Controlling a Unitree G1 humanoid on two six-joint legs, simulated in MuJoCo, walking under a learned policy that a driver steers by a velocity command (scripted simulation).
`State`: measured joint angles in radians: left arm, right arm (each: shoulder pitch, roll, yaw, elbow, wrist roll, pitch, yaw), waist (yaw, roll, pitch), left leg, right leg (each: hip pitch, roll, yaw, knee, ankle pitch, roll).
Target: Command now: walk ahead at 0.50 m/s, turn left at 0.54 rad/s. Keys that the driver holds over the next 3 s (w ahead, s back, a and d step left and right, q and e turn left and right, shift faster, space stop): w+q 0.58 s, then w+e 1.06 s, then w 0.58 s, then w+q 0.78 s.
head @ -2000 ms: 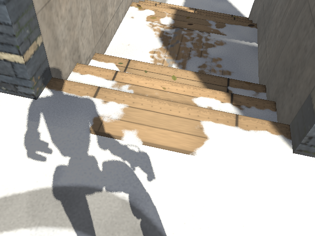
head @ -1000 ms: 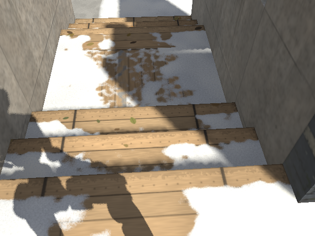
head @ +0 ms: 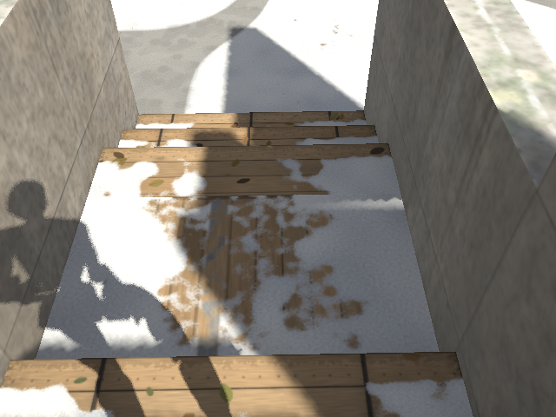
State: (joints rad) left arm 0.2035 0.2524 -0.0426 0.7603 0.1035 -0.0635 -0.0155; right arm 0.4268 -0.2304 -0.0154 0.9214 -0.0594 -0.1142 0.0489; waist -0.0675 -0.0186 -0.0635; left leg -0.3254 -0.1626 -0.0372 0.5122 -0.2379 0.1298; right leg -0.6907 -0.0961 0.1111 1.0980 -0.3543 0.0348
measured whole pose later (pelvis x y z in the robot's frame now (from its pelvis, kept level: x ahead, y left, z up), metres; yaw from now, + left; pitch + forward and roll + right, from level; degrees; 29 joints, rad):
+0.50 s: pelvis +0.28 -0.07 -0.16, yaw +18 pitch +2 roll -3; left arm 0.39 0.19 0.00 0.89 0.08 -0.12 -0.02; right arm 0.34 -0.22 0.02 0.85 -0.09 -0.06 0.10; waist 0.01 0.05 -0.06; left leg -0.90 0.11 -0.03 1.36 -0.03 0.03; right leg -0.28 0.04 -0.17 0.53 -0.29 -0.07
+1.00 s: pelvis +0.47 +0.04 -0.17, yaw +17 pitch +1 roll +2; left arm 0.33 0.21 0.05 0.94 0.10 -0.09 -0.06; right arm 0.32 -0.18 -0.02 0.89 -0.07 -0.08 0.01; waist -0.01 -0.03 -0.02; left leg -0.26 0.03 0.14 0.62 -0.38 0.02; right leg -0.56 -0.05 0.04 1.17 -0.27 -0.13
